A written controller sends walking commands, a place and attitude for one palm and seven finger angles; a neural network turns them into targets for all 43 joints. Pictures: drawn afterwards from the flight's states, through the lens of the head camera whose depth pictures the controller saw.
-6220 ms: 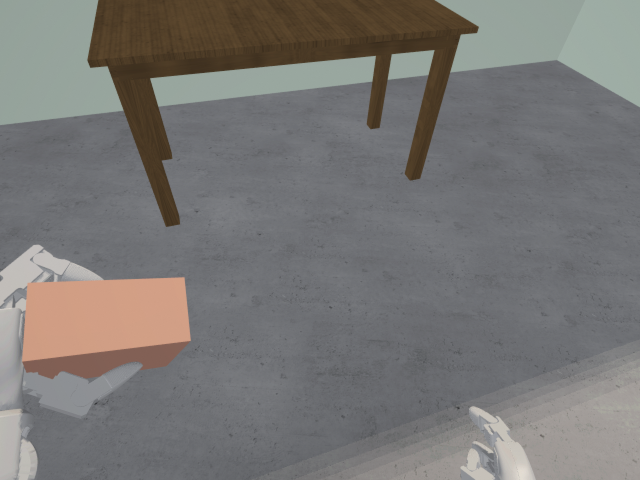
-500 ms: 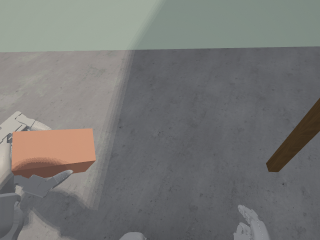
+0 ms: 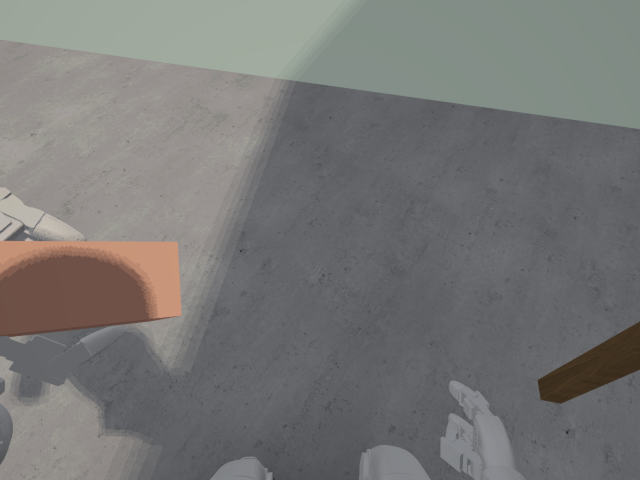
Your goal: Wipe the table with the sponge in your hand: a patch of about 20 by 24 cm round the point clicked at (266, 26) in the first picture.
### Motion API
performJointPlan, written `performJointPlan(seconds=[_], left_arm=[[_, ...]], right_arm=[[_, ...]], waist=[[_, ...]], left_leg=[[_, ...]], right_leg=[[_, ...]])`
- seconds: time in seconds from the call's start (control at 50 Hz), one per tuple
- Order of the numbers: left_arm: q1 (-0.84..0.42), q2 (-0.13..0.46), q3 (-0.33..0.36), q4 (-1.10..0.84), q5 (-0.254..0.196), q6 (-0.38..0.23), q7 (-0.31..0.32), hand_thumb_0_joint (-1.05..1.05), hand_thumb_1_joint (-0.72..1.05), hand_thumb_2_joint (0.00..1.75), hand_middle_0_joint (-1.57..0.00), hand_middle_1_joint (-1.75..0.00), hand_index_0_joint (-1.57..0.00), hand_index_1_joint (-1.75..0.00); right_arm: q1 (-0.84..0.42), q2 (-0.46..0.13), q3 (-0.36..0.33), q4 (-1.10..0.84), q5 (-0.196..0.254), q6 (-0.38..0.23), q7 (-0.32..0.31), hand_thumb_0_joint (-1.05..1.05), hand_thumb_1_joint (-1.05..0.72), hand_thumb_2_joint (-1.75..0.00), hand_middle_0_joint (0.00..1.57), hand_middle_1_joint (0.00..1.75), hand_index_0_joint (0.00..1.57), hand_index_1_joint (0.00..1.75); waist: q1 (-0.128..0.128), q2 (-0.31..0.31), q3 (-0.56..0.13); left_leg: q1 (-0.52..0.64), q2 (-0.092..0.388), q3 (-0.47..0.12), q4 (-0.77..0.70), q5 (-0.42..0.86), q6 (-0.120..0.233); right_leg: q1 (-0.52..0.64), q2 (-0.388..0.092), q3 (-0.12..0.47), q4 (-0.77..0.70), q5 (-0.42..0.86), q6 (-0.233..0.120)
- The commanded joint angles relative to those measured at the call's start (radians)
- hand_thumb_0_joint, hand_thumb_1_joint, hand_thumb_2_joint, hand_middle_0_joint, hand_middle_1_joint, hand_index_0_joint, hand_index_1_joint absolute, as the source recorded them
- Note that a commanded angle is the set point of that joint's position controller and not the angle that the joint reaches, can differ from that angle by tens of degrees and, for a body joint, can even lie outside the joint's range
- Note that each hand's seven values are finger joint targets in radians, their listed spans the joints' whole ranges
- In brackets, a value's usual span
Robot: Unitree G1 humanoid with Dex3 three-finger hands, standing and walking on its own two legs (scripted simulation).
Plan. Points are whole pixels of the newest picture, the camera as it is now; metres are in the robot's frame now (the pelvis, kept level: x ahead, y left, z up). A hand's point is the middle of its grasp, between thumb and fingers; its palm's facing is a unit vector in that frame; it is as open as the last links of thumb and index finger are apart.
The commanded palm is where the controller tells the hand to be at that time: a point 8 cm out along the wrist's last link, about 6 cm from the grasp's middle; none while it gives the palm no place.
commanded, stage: turn to face it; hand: left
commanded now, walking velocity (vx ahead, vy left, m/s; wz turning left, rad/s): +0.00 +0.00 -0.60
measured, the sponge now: (113, 288) +0.25 +0.20 +0.16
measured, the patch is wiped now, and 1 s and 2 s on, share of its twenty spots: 0.00 0.00 0.00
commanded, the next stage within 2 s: none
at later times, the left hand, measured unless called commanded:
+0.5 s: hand (258, 235) +0.30 +0.08 +0.19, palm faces +0.16 -0.88 -0.45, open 10.5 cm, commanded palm +0.25 +0.15 +0.19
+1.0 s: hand (267, 258) +0.27 +0.07 +0.19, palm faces -0.01 -0.88 -0.47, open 10.5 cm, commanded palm +0.25 +0.12 +0.19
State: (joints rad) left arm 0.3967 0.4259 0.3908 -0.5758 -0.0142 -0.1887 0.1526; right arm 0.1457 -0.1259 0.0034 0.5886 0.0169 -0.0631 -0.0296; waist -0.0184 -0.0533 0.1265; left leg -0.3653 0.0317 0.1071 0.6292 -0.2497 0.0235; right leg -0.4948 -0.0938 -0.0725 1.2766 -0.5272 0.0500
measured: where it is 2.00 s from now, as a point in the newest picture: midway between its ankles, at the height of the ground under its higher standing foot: outside the picture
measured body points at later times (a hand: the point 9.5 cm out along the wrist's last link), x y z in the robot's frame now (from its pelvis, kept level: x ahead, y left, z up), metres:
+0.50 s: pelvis +0.04 -0.09 +0.01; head +0.08 -0.11 +0.46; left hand +0.28 +0.12 +0.22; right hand +0.20 -0.38 -0.06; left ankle +0.03 +0.08 -0.63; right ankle +0.10 -0.13 -0.72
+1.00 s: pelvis -0.02 -0.06 +0.01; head +0.01 -0.06 +0.46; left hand +0.27 +0.11 +0.22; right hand +0.05 -0.32 -0.07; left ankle +0.03 +0.06 -0.72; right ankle +0.01 -0.15 -0.66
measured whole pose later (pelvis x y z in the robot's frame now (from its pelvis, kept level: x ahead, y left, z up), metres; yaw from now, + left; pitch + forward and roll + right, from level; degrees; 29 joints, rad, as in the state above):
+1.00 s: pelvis -0.02 -0.06 +0.01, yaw -27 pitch +0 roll +1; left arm 0.46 0.43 0.39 -0.57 -0.01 -0.21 0.11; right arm 0.18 -0.15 0.01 0.54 0.00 0.02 0.01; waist 0.05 -0.05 0.07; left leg -0.22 0.06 0.12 0.52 -0.29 -0.02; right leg -0.59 0.12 0.03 1.01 -0.35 0.03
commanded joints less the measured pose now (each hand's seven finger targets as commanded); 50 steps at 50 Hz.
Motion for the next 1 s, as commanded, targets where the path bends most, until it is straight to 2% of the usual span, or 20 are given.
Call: performJointPlan(seconds=[0.0,0.1,0.16,0.18,0.2,0.22,0.24,0.26,0.3,0.38,0.48,0.56,0.7,0.8,0.84,0.88,0.9,0.92,0.94,0.98], left_arm=[[0.130,0.161,0.169,-0.417,-0.035,-0.119,0.019,0.00,0.10,1.30,-1.20,-1.60,-1.20,-1.60],[0.121,0.083,0.118,-0.185,-0.034,-0.094,0.010,0.00,0.10,1.30,-1.20,-1.60,-1.20,-1.60],[-0.026,0.070,0.081,-0.047,-0.021,-0.061,0.004,0.00,0.10,1.30,-1.20,-1.60,-1.20,-1.60],[-0.083,0.084,0.072,-0.017,-0.012,-0.054,0.001,0.00,0.10,1.30,-1.20,-1.60,-1.20,-1.60],[-0.125,0.102,0.061,0.006,-0.001,-0.049,0.000,0.00,0.10,1.30,-1.20,-1.60,-1.20,-1.60],[-0.144,0.140,0.067,0.027,0.004,-0.035,0.000,0.00,0.10,1.30,-1.20,-1.60,-1.20,-1.60],[-0.189,0.123,0.061,0.022,-0.008,-0.025,-0.001,0.00,0.10,1.30,-1.20,-1.60,-1.20,-1.60],[-0.234,0.117,0.034,-0.032,-0.010,-0.027,-0.003,0.00,0.10,1.30,-1.20,-1.60,-1.20,-1.60],[-0.146,0.143,0.073,-0.101,-0.019,-0.052,0.005,0.00,0.10,1.30,-1.20,-1.60,-1.20,-1.60],[-0.023,0.170,0.117,-0.262,-0.035,-0.089,0.018,0.00,0.10,1.30,-1.20,-1.60,-1.20,-1.60],[0.158,0.188,0.217,-0.222,-0.063,-0.103,0.027,0.00,0.10,1.30,-1.20,-1.60,-1.20,-1.60],[0.202,0.143,0.197,-0.101,-0.069,-0.089,0.021,0.00,0.10,1.30,-1.20,-1.60,-1.20,-1.60],[0.078,0.115,0.097,-0.144,-0.052,-0.064,0.017,0.00,0.10,1.30,-1.20,-1.60,-1.20,-1.60],[-0.054,0.146,0.072,-0.258,-0.030,-0.074,0.006,0.00,0.10,1.30,-1.20,-1.60,-1.20,-1.60],[-0.053,0.156,0.081,-0.242,-0.028,-0.090,-0.005,0.00,0.10,1.30,-1.20,-1.60,-1.20,-1.60],[-0.057,0.175,0.120,-0.281,-0.008,-0.106,-0.018,0.00,0.10,1.30,-1.20,-1.60,-1.20,-1.60],[-0.049,0.206,0.157,-0.262,0.002,-0.103,-0.011,0.00,0.10,1.30,-1.20,-1.60,-1.20,-1.60],[-0.045,0.209,0.183,-0.271,0.000,-0.096,-0.010,0.00,0.10,1.30,-1.20,-1.60,-1.20,-1.60],[0.031,0.140,0.149,-0.181,-0.009,-0.081,-0.025,0.00,0.10,1.30,-1.20,-1.60,-1.20,-1.60],[0.015,0.078,0.078,-0.159,-0.014,-0.060,-0.023,0.00,0.10,1.30,-1.20,-1.60,-1.20,-1.60]], right_arm=[[-0.012,-0.163,-0.063,-0.137,0.003,-0.082,0.002,0.00,-0.90,-0.90,0.20,0.30,0.20,0.30],[0.014,-0.171,-0.049,-0.119,-0.003,-0.091,-0.010,0.00,-0.90,-0.90,0.20,0.30,0.20,0.30],[-0.018,-0.173,-0.047,-0.118,0.002,-0.077,-0.030,0.00,-0.90,-0.90,0.20,0.30,0.20,0.30],[-0.018,-0.173,-0.047,-0.110,0.000,-0.073,-0.034,0.00,-0.90,-0.90,0.20,0.30,0.20,0.30],[-0.004,-0.156,-0.045,-0.106,-0.002,-0.069,-0.033,0.00,-0.90,-0.90,0.20,0.30,0.20,0.30],[-0.043,-0.141,-0.031,-0.130,-0.009,-0.071,-0.033,0.00,-0.90,-0.90,0.20,0.30,0.20,0.30],[-0.050,-0.155,-0.031,-0.121,-0.010,-0.078,-0.030,0.00,-0.90,-0.90,0.20,0.30,0.20,0.30],[-0.067,-0.171,-0.044,-0.120,-0.003,-0.069,-0.025,0.00,-0.90,-0.90,0.20,0.30,0.20,0.30],[-0.094,-0.146,-0.023,-0.117,-0.014,-0.056,-0.023,0.00,-0.90,-0.90,0.20,0.30,0.20,0.30],[-0.107,-0.162,-0.029,-0.133,-0.020,-0.023,-0.007,0.00,-0.90,-0.90,0.20,0.30,0.20,0.30],[-0.089,-0.181,-0.059,-0.163,-0.018,0.006,0.012,0.00,-0.90,-0.90,0.20,0.30,0.20,0.30],[-0.070,-0.196,-0.066,-0.171,-0.002,0.029,0.017,0.00,-0.90,-0.90,0.20,0.30,0.20,0.30],[-0.061,-0.228,-0.060,-0.200,0.002,0.067,0.015,0.00,-0.90,-0.90,0.20,0.30,0.20,0.30],[-0.024,-0.213,-0.055,-0.188,-0.021,0.075,0.025,0.00,-0.90,-0.90,0.20,0.30,0.20,0.30],[0.001,-0.216,-0.058,-0.182,-0.033,0.063,0.023,0.00,-0.90,-0.90,0.20,0.30,0.20,0.30],[-0.051,-0.207,-0.056,-0.207,-0.043,0.035,0.020,0.00,-0.90,-0.90,0.20,0.30,0.20,0.30],[-0.060,-0.162,-0.045,-0.205,-0.033,0.024,0.013,0.00,-0.90,-0.90,0.20,0.30,0.20,0.30],[-0.057,-0.158,-0.049,-0.209,-0.023,0.025,0.015,0.00,-0.90,-0.90,0.20,0.30,0.20,0.30],[-0.046,-0.185,-0.064,-0.198,-0.015,0.030,0.025,0.00,-0.90,-0.90,0.20,0.30,0.20,0.30],[-0.028,-0.190,-0.057,-0.189,-0.002,0.019,0.037,0.00,-0.90,-0.90,0.20,0.30,0.20,0.30]], waist=[[0.034,0.331,-0.301],[0.013,0.258,-0.271],[0.027,0.172,-0.230],[0.027,0.110,-0.209],[0.018,-0.076,-0.222],[0.029,-0.299,-0.207],[0.033,-0.294,-0.213],[0.025,-0.263,-0.208],[0.039,-0.103,-0.226],[0.041,0.050,-0.279],[0.053,0.039,-0.322],[0.051,-0.002,-0.344],[0.062,-0.063,-0.310],[0.046,-0.011,-0.297],[0.030,0.094,-0.275],[0.059,0.355,-0.219],[0.063,0.315,-0.197],[0.068,0.280,-0.195],[0.067,0.275,-0.177],[0.047,0.289,-0.092]], left_leg=[[0.221,0.226,-0.183,-0.260,0.409,0.148],[0.202,0.262,-0.061,-0.242,0.415,0.085],[0.161,0.250,0.016,-0.114,0.161,0.023],[0.127,0.218,0.031,0.003,0.073,0.001],[0.056,0.133,0.061,0.200,-0.051,-0.030],[-0.193,0.005,0.024,0.413,-0.389,-0.070],[-0.182,0.018,-0.087,0.553,-0.376,-0.080],[-0.155,0.029,-0.126,0.597,-0.317,-0.085],[-0.200,0.039,-0.128,0.670,-0.222,-0.104],[-0.185,0.018,-0.108,0.609,-0.147,-0.104],[-0.194,0.019,-0.115,0.429,-0.143,-0.111],[-0.167,0.014,-0.123,0.310,-0.186,-0.108],[-0.038,-0.026,-0.107,0.153,-0.242,-0.077],[0.211,-0.043,-0.070,-0.104,-0.227,-0.042],[0.357,0.052,-0.138,-0.276,-0.229,0.014],[0.273,0.417,-0.413,-0.430,-0.191,0.142],[0.149,0.459,-0.359,-0.410,-0.087,0.169],[0.071,0.427,-0.256,-0.390,-0.005,0.151],[0.052,0.395,-0.131,-0.371,-0.010,0.128],[0.104,0.368,-0.069,-0.328,0.127,0.091]], right_leg=[[-0.031,-0.010,-0.010,-0.200,0.144,0.000],[0.118,0.065,-0.084,-0.531,0.217,0.001],[0.232,0.086,-0.106,-0.721,0.282,0.007],[0.267,0.057,-0.059,-0.803,0.361,-0.003],[0.312,-0.054,0.121,-0.861,0.583,-0.057],[0.414,-0.244,0.465,-0.902,0.877,-0.160],[0.359,-0.299,0.508,-0.949,0.884,-0.175],[0.321,-0.254,0.504,-0.973,0.808,-0.119],[0.371,-0.203,0.405,-0.887,0.837,-0.182],[0.385,-0.157,0.315,-0.909,0.707,-0.171],[0.454,-0.142,0.385,-0.952,0.645,-0.158],[0.479,-0.134,0.441,-0.958,0.645,-0.150],[0.355,-0.079,0.511,-1.038,0.402,-0.127],[0.147,-0.043,0.519,-1.106,0.131,-0.113],[-0.011,0.052,0.455,-0.976,0.073,-0.062],[-0.134,0.186,0.199,-0.377,0.097,-0.019],[-0.098,0.142,0.150,-0.145,0.110,-0.004],[-0.034,0.123,0.148,-0.049,0.110,-0.003],[-0.032,0.113,0.126,-0.027,0.115,0.003],[-0.090,0.075,0.068,-0.159,0.108,0.014]])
